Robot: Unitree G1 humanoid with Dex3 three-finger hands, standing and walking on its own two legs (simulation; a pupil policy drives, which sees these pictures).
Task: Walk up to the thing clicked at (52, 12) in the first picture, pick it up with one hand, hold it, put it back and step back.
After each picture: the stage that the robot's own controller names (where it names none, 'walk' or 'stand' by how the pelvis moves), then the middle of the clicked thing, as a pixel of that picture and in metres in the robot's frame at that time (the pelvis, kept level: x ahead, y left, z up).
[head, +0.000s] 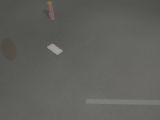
stand; (51, 11) +2.02 +0.49 -0.66
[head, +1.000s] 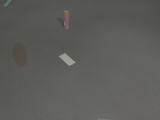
walk; (66, 19) +1.94 +0.22 -0.63
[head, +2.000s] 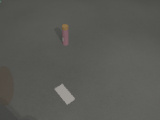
walk; (65, 35) +1.39 +0.19 -0.64
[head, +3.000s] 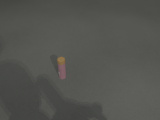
walk; (61, 68) +0.94 +0.21 -0.65
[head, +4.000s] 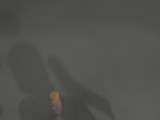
walk; (56, 102) +0.60 +0.23 -0.65
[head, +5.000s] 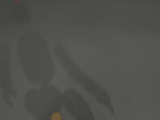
stand; out of the picture +0.43 +0.22 -0.64
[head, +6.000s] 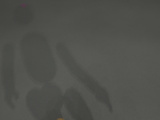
stand; out of the picture +0.42 +0.19 -0.66
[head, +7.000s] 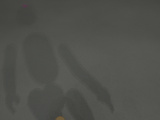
stand; out of the picture +0.43 +0.20 -0.66
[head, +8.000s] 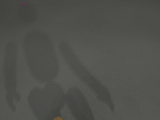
stand; out of the picture +0.42 +0.21 -0.66
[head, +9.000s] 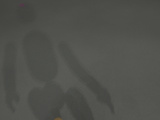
stand; out of the picture +0.42 +0.21 -0.66
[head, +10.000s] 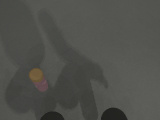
go down; (39, 81) +0.46 +0.22 -0.46
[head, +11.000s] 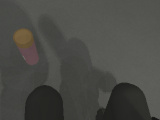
go down; (28, 49) +0.51 +0.24 -0.27
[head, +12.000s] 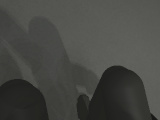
close in; out of the picture +0.49 +0.27 -0.18
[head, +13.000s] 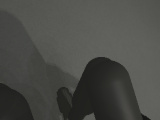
close; out of the picture +0.48 +0.30 -0.16
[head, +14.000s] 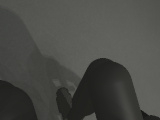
lift; out of the picture +0.45 +0.28 -0.16
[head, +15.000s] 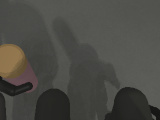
lift; (20, 74) +0.34 +0.22 -0.03
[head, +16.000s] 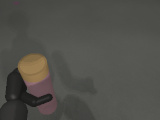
hold; (41, 88) +0.31 +0.16 +0.07
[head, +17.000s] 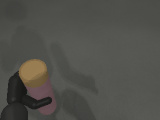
hold; (41, 91) +0.32 +0.16 +0.03
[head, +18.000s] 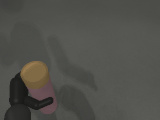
crouch; (42, 91) +0.32 +0.16 +0.00
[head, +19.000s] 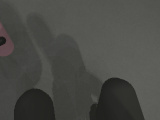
crouch; out of the picture +0.49 +0.24 -0.05
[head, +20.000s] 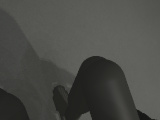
lower; out of the picture +0.47 +0.29 -0.17
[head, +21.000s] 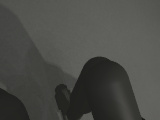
lower; out of the picture +0.48 +0.30 -0.17
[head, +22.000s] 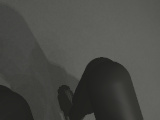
lower; out of the picture +0.47 +0.28 -0.17
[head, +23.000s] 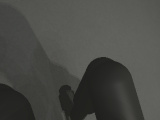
lower; out of the picture +0.46 +0.29 -0.17
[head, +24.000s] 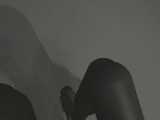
open; out of the picture +0.47 +0.26 -0.17
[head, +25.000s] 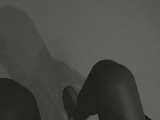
stand; out of the picture +0.47 +0.27 -0.17
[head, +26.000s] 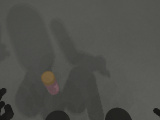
walk; (51, 84) +0.46 +0.19 -0.45
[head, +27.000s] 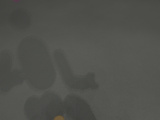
stand; out of the picture +0.42 +0.18 -0.60
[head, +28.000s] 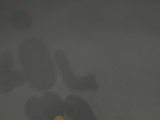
stand; out of the picture +0.42 +0.18 -0.60
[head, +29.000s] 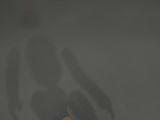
stand; out of the picture +0.43 +0.17 -0.65
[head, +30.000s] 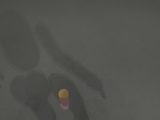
walk; (64, 100) +0.49 +0.12 -0.64
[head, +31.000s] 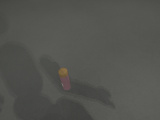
walk; (65, 79) +0.70 +0.21 -0.63
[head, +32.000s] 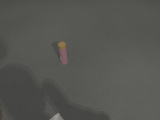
stand; (63, 53) +1.03 +0.22 -0.63
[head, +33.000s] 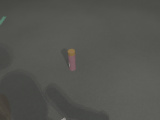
stand; (72, 60) +1.05 +0.16 -0.65
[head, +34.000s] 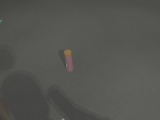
stand; (68, 61) +1.05 +0.19 -0.66
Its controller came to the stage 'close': yes
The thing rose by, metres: 0.68
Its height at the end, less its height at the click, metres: +0.00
